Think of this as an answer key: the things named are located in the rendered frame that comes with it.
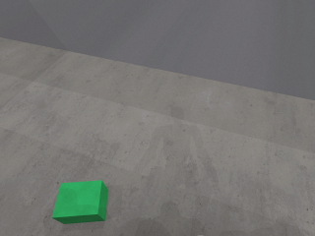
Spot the carton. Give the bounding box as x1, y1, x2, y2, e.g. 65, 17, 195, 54
51, 180, 108, 224

